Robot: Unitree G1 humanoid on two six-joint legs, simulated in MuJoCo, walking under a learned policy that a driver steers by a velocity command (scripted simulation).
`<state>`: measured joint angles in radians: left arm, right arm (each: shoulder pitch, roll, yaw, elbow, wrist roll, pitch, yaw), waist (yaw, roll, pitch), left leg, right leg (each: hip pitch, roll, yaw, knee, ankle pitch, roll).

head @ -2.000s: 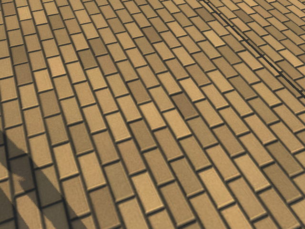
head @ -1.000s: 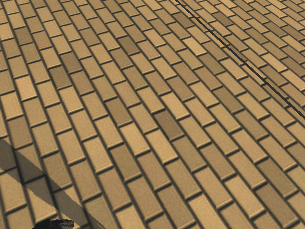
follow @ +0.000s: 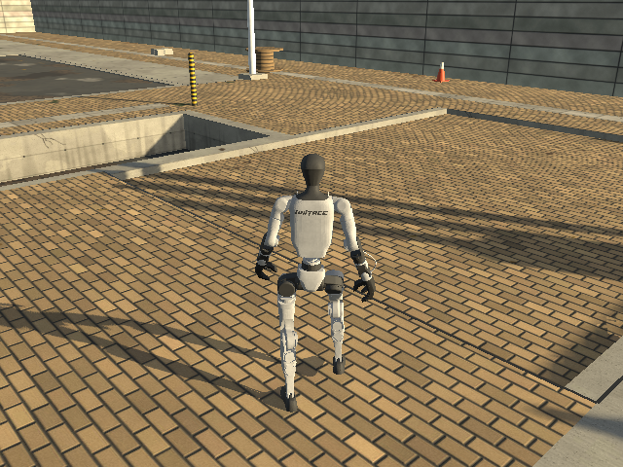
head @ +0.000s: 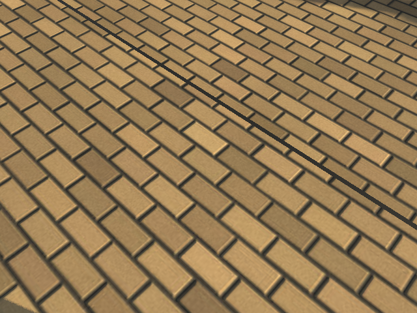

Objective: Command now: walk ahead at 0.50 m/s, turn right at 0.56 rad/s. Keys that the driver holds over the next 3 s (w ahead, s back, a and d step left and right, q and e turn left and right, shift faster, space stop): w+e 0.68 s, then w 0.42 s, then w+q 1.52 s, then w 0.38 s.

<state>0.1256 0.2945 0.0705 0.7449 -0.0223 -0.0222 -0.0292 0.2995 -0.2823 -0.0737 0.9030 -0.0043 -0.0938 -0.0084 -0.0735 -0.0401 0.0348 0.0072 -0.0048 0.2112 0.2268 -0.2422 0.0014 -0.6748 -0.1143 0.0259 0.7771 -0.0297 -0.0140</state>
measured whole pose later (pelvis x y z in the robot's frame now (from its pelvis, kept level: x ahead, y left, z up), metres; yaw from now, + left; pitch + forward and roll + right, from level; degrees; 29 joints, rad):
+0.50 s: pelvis +0.27 -0.07 +0.00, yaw -17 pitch +2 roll +1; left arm 0.35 0.28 0.07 0.74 -0.02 -0.05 0.01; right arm 0.03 -0.29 -0.05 0.74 -0.01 -0.10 0.01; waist 0.07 0.04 0.04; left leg -0.65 0.08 -0.10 0.63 0.04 -0.06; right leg -0.12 0.11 0.12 0.34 -0.24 -0.09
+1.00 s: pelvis +0.54 -0.13 +0.00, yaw -30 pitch +2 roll +2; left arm 0.12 0.28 0.05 0.65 -0.01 -0.05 -0.02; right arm 0.36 -0.28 -0.06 0.87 0.02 -0.08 0.02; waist -0.10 -0.04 0.02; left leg -0.05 -0.02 0.07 0.26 -0.23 0.01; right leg -0.63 -0.09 0.05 0.70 -0.08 -0.01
